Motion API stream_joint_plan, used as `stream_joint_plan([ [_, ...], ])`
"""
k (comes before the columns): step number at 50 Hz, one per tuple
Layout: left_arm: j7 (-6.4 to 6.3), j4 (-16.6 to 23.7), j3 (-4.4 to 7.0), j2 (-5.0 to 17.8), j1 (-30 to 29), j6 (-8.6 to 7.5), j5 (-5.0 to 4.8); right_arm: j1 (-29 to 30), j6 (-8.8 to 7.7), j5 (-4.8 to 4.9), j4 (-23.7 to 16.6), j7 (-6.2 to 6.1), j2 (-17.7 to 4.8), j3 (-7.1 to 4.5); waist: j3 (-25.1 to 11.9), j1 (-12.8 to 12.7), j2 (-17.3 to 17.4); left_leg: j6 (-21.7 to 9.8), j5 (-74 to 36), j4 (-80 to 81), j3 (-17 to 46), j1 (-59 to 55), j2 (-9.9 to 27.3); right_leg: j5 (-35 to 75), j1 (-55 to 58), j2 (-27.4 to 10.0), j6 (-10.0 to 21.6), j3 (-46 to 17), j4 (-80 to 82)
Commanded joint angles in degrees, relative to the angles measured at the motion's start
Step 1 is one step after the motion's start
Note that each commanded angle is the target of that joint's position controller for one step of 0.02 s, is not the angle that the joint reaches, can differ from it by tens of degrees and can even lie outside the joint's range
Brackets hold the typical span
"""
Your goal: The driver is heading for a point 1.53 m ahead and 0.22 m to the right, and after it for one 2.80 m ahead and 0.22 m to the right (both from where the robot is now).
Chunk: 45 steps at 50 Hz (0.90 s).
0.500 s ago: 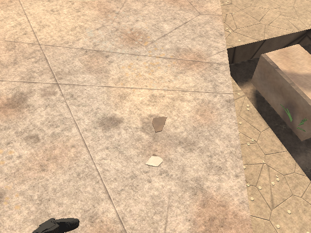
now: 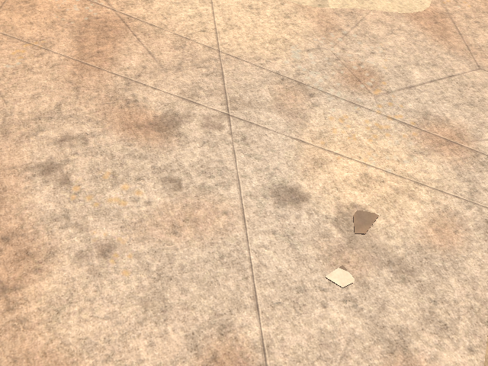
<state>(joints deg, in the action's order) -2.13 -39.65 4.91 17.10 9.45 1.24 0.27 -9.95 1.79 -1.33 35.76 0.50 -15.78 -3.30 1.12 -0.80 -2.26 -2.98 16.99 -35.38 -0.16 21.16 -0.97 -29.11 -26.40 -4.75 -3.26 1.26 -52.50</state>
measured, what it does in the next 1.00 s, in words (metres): walks ahead, turning right: right foot, then right foot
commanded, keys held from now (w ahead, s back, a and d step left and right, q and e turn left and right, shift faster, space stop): no key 0.22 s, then e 0.14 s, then w+e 0.40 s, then w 0.20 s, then w+q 0.04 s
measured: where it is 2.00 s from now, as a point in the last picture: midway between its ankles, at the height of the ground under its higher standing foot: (317, 267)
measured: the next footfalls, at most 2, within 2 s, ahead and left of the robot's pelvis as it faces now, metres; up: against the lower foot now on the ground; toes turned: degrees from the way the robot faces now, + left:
right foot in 0.32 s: +0.04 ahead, -0.13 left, +0.00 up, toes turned +1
right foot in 0.74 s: +0.12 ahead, -0.19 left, +0.00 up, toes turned -15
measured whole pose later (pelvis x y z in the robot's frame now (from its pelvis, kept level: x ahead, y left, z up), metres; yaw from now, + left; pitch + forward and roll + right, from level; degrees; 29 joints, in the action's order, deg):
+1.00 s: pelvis +0.15 -0.13 +0.02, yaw -16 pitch +2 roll +2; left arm 0.4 -39.9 1.3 12.9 23.8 -3.8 0.1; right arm -6.8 -4.4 0.1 42.8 1.5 -16.9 -3.5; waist -0.9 -2.2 2.7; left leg 0.0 2.4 -55.8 1.1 41.1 4.8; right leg -14.0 -6.2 3.1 4.9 -0.1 -17.9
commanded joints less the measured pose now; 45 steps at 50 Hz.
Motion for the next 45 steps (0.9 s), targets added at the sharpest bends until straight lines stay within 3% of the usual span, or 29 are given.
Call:
stream_joint_plan([
  [1, -0.79, 4.3, 1.34, 5.1, -3.2, -0.36, -0.15, -1.1, -1.82, -0.18, -3.4, -0.77, -9.6, -2.38, -7.4, 2.3, 9.4, -11.4, -21.6, 15.1, 18.9, -13.5, 16.3, -0.5, -13.2, 1.0, -0.4, -4.5, -15.0],
  [2, -1.12, 3.6, 1.52, 5.3, -2.1, 0.14, 0.24, 1.7, -1.71, 0.90, -3.7, -1.05, -7.9, -1.68, -6.6, 1.2, 9.6, -9.7, -22.2, 15.0, 16.6, -12.0, 14.6, 3.1, -12.1, 0.7, -1.0, -4.6, -14.2],
  [3, -1.06, 2.9, 1.52, 4.9, -0.7, 0.31, 0.29, 2.9, -1.66, 1.00, -3.6, -1.32, -6.9, -1.06, -6.9, 0.1, 9.8, -9.2, -25.0, 15.0, 14.3, -9.4, 13.1, 6.0, -8.8, 1.2, -1.5, -3.9, -15.0],
  [5, -0.73, 2.1, 1.13, 3.6, 1.2, 0.29, -0.13, 3.4, -1.74, 0.46, -3.4, -1.60, -5.2, -0.39, -7.8, -0.5, 9.4, -9.1, -25.2, 15.2, 12.0, -8.9, 11.7, 9.3, -5.5, 1.7, -2.0, -3.5, -12.6],
  [8, -0.46, 2.2, 0.00, 1.6, -0.6, 0.15, -0.24, 3.0, -1.69, 0.43, -2.5, -1.90, -4.9, -0.35, -7.0, 0.9, 9.5, -9.0, -19.6, 15.5, 12.3, -10.4, 11.4, 9.7, -2.3, 0.9, -1.8, -3.8, -0.4],
  [11, -0.12, 2.4, -0.16, 2.1, -1.5, -0.08, -0.41, 1.9, -1.35, 0.20, -1.4, -1.66, -5.7, -0.59, -5.6, 2.4, 10.3, -10.5, -13.8, 15.9, 15.1, -9.4, 12.4, 6.3, 2.5, 1.4, -1.3, -3.1, 8.1],
  [14, 0.58, 0.5, -0.61, 1.3, 1.4, -0.50, -0.60, 2.9, -1.51, 0.23, 0.2, -1.33, -3.0, 0.49, -4.3, 0.9, 9.1, -9.4, -8.2, 15.7, 14.4, -7.4, 11.7, 12.3, 10.2, 1.7, 0.0, -2.0, 20.7],
  [15, 0.80, 0.3, -0.74, 1.5, 1.9, -0.75, -0.20, 2.3, -1.68, 0.56, 1.0, -1.30, -3.2, 0.45, -3.3, 0.0, 8.0, -7.6, -6.9, 15.2, 13.6, -6.1, 10.7, 19.1, 13.3, 2.0, 1.0, -1.8, 27.0],
  [16, 0.79, 0.8, -0.50, 3.6, 1.5, -0.92, 0.49, 0.8, -2.11, 0.46, 1.6, -1.38, -3.9, 0.19, -3.5, 0.5, 6.3, -5.4, -5.4, 14.2, 12.9, -5.4, 9.3, 24.2, 15.5, 0.7, 2.0, -4.0, 27.0],
  [17, 0.64, 1.9, 0.08, 7.0, 0.8, -1.03, 0.65, -0.5, -2.51, -0.35, 1.3, -1.43, -4.7, -0.15, -4.0, 2.5, 1.8, -3.3, -2.8, 11.6, 10.7, -4.8, 6.3, 32.9, 15.9, -2.0, 3.3, -6.8, 24.5],
  [18, 0.85, 1.1, 0.96, 8.8, 0.2, -1.04, -0.54, -0.5, -2.63, -0.36, 0.9, -1.64, -5.3, -0.69, -3.7, 3.7, -4.2, -1.4, -1.9, 11.1, 5.5, -6.2, 2.6, 28.7, 11.4, -1.5, 5.8, -8.0, 23.3],
  [20, 0.86, 1.4, -0.01, 3.9, 0.9, -1.21, -0.82, 3.5, -2.11, -0.39, -0.2, -2.46, -5.1, -1.06, -4.1, 1.9, -2.8, -0.5, 8.4, 8.1, 2.1, -9.3, 1.3, 8.6, 5.4, 0.2, 6.9, -8.9, 25.4],
  [22, 0.68, 2.3, -0.15, 3.1, 1.0, -1.71, -0.93, 0.2, -1.83, 0.83, 0.2, -2.45, -5.4, -1.65, -0.1, 3.1, 1.0, -3.7, 22.4, 11.5, 7.3, -9.3, 5.6, -6.8, -2.9, 2.2, 7.4, -7.8, 21.9],
  [24, 0.99, 4.5, -0.52, 1.2, -1.7, -2.49, -1.60, -5.0, -2.89, 1.54, 1.8, -2.16, -8.7, -2.88, 1.3, 4.4, 8.5, -10.2, 31.7, 21.8, 22.6, -14.6, 18.1, 1.8, -11.3, 4.0, 6.1, -0.7, 8.1],
  [25, 1.20, 6.0, -0.36, 2.4, -4.5, -2.56, -1.32, -6.5, -3.78, 1.11, 2.4, -2.23, -9.8, -3.29, 2.3, 5.8, 9.3, -13.4, 30.9, 24.7, 29.6, -14.3, 23.4, 0.6, -15.0, 1.4, 5.7, -2.3, -1.6],
  [26, 1.43, 6.7, -0.01, 3.1, -5.0, -2.57, -1.66, -7.0, -4.63, 0.78, 2.8, -2.33, -9.5, -3.17, 2.4, 5.5, 7.5, -14.7, 29.0, 25.8, 32.0, -15.4, 25.9, -1.2, -19.1, -0.5, 5.9, -4.9, -8.3],
  [28, 1.99, 6.4, -0.14, 2.5, -2.4, -2.51, -2.37, -4.0, -5.54, 1.90, 2.7, -2.12, -8.0, -2.78, 1.9, 3.4, 6.5, -12.4, 22.6, 26.1, 25.4, -17.7, 23.9, 1.1, -21.4, -2.8, 5.7, -6.3, -9.3],
  [30, 2.70, 6.0, -0.56, 1.9, -1.8, -2.57, -1.75, -1.0, -5.60, 2.01, 2.7, -1.66, -8.5, -2.99, 0.6, 2.7, 7.4, -8.4, 11.2, 26.2, 12.3, -13.4, 18.7, 5.4, -12.7, -3.2, 5.2, -3.0, -2.0],
  [32, 3.53, 5.5, -0.94, 1.1, 0.1, -2.58, -1.58, 0.9, -5.65, 2.02, 3.0, -0.91, -9.7, -3.45, -0.7, 1.8, 8.4, -6.4, 4.6, 24.9, 2.3, -7.4, 14.6, 8.8, -0.9, -1.4, 4.7, 0.9, 5.3],
  [34, 3.87, 4.8, -0.68, 1.8, 3.0, -2.28, -1.77, 0.2, -5.46, 2.69, 4.0, -0.24, -10.6, -3.71, -1.5, 0.7, 7.6, -6.0, 6.1, 21.8, -1.1, -5.7, 14.7, 12.8, 6.3, 1.1, 4.7, 4.3, 11.5],
  [36, 3.64, 2.8, 0.36, 3.3, 8.7, -1.69, -1.60, -0.6, -5.18, 2.75, 4.8, 0.21, -9.5, -3.29, -2.4, -1.9, 5.0, -4.3, 7.9, 13.2, -4.6, -1.2, 13.9, 12.8, 16.5, 5.3, 6.2, 8.2, 15.8],
  [37, 3.24, 1.3, 1.95, 6.2, 14.8, -1.54, -1.92, -1.2, -5.24, 1.91, 5.0, 0.42, -6.8, -2.37, -3.7, -4.4, 0.5, -2.2, 4.7, 0.0, -8.4, 2.5, 11.2, 10.5, 23.8, 6.4, 8.3, 5.9, 18.9],
  [38, 2.49, 1.2, 3.62, 13.2, 21.6, -1.88, -1.73, 1.3, -5.51, 0.06, 2.7, 0.38, -2.6, -0.99, -3.0, -6.3, -14.7, 2.7, 13.3, -26.9, -11.1, 17.1, 5.8, 6.1, 30.5, -6.9, 14.3, -18.6, 28.5],
  [39, 3.20, 4.7, 2.93, 15.7, 19.7, -3.74, -1.17, 3.0, -7.17, 1.39, -0.8, 0.25, -3.7, -0.93, -6.0, -4.8, -15.1, 3.5, 16.8, -38.6, 0.3, 32.7, -1.1, -10.4, 34.3, -16.8, 24.2, -50.5, 42.6],
  [40, 3.65, 4.9, 1.76, 11.4, 17.8, -5.05, -0.83, 5.3, -8.34, 3.84, -0.7, 0.65, -7.7, -1.71, -3.5, -5.1, -6.6, 1.8, 11.7, -42.6, 4.4, 36.9, 2.9, -12.3, 33.5, -18.5, 24.1, -48.8, 44.4],
  [41, 3.69, 5.0, 0.89, 8.8, 15.7, -5.63, -0.65, 4.8, -8.84, 4.02, -0.2, 0.89, -8.2, -1.69, -1.9, -3.4, -5.2, 0.4, 5.6, -40.7, 4.5, 37.1, 5.1, -8.3, 31.3, -16.8, 22.0, -41.7, 42.1],
  [42, 3.63, 5.5, 0.13, 6.7, 12.6, -5.66, -0.52, 3.1, -8.83, 2.73, 1.5, 0.71, -7.6, -1.49, -0.8, -1.5, -2.3, 0.4, 0.3, -37.4, 4.5, 33.6, 7.2, -0.5, 27.2, -13.9, 19.7, -34.1, 40.3],
  [43, 3.52, 5.9, -0.30, 5.9, 9.8, -5.60, -0.09, 2.2, -8.63, 1.58, 2.5, 0.58, -7.7, -1.73, -0.5, 0.1, -2.4, 0.6, -3.3, -32.9, 4.7, 29.3, 8.2, 5.8, 23.1, -10.8, 17.9, -28.1, 40.3],
  [45, 2.98, 6.1, -0.64, 5.5, 9.0, -5.95, 0.37, 1.3, -7.54, 1.47, 3.9, 0.91, -7.2, -1.82, -1.0, 1.1, -2.6, 1.7, -9.3, -29.1, 3.2, 24.7, 7.7, 16.6, 20.4, -7.7, 16.5, -21.0, 41.9],
])
Velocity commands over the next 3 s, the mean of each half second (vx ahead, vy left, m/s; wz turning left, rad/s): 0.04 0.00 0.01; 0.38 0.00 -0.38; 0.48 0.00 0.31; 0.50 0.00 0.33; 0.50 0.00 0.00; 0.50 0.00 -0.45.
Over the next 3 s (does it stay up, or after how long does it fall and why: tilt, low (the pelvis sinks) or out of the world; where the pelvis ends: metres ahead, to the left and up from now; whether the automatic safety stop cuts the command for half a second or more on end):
stays up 1.28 -0.22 0.01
